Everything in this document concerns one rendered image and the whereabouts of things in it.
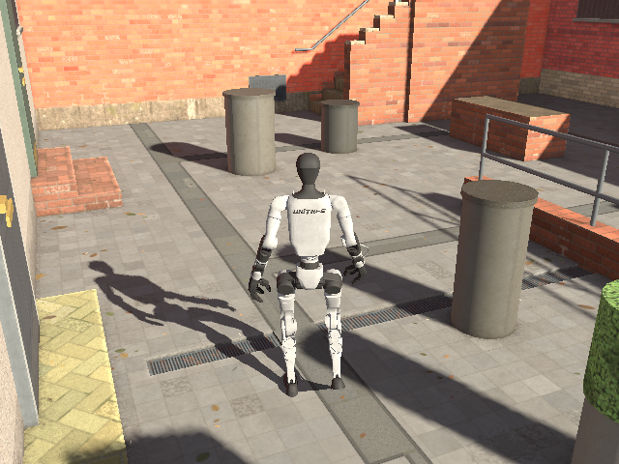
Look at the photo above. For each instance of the humanoid robot head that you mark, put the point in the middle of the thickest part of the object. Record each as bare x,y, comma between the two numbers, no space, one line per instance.
308,165

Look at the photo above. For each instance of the right robot forearm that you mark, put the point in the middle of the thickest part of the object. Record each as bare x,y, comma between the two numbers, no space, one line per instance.
356,254

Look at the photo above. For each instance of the right robot hand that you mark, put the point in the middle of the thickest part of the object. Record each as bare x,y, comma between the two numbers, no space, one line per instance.
352,270

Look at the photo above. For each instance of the robot left foot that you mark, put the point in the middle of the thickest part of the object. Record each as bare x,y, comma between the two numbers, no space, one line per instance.
291,389

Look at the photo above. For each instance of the robot left upper arm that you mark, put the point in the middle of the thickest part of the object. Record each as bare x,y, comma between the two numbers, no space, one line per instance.
278,205

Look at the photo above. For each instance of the left robot hand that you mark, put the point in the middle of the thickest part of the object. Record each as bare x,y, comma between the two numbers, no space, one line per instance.
253,288

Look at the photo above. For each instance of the robot right upper arm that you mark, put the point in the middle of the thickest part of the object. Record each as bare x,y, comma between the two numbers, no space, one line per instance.
339,203

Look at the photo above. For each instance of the left robot forearm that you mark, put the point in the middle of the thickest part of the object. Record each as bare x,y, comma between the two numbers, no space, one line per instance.
261,261

